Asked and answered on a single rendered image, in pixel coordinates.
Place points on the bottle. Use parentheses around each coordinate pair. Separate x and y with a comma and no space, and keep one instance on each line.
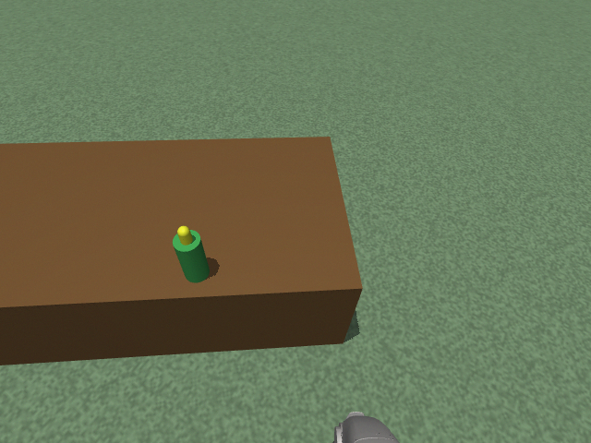
(191,255)

